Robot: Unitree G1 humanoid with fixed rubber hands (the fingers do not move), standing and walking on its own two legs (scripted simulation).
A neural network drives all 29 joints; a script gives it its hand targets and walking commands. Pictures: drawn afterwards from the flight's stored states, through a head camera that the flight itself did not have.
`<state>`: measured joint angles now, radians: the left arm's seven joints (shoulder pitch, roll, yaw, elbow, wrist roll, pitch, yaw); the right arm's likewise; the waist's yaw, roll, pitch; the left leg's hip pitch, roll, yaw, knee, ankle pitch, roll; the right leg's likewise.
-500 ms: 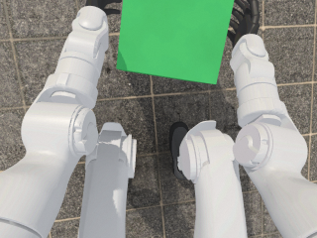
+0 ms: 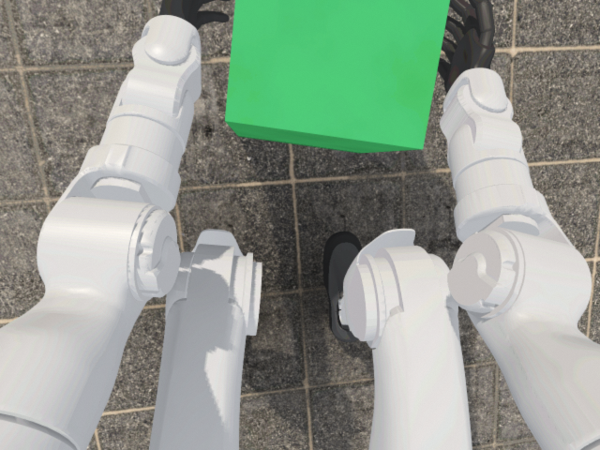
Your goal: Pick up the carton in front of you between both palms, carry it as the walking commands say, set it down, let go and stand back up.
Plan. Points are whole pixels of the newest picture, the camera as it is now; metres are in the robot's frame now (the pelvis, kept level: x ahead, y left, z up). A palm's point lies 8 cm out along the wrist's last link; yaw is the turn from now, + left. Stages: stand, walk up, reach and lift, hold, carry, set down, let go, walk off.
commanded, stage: set down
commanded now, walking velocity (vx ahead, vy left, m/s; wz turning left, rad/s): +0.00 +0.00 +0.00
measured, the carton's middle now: (320, 64) +0.52 -0.04 -0.25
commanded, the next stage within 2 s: let go in 1.28 s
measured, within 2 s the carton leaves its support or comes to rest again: neither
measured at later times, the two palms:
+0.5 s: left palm out of the picture +0.54 +0.15 -0.09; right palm (519, 83) +0.48 -0.22 -0.10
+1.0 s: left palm out of the picture +0.54 +0.17 +0.07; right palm out of the picture +0.48 -0.23 +0.06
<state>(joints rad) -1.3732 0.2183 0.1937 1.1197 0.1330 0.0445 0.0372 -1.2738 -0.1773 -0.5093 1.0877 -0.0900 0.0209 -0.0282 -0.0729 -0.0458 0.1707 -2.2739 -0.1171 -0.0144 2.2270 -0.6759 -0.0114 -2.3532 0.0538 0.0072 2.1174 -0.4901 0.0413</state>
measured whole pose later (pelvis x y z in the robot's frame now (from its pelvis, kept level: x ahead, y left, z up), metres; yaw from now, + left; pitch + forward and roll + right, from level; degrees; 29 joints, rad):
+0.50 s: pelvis -0.02 +0.00 +0.03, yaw +0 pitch +39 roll -2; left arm -1.31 0.39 0.04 1.00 -0.12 0.13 0.06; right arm -1.16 -0.23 -0.28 0.92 0.15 0.06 -0.13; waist -0.09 0.02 0.18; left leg -2.18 -0.11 -0.02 2.14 -0.63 -0.01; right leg -2.25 0.05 0.01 2.03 -0.46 0.04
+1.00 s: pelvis +0.00 -0.01 +0.15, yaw +1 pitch +45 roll +1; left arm -1.13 0.38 0.19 0.91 -0.05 0.14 -0.06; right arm -0.98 -0.15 -0.29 0.71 0.05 0.15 -0.14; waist -0.08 0.00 -0.07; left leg -1.91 -0.08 -0.04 1.67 -0.55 -0.03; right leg -1.98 0.06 0.02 1.59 -0.39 0.01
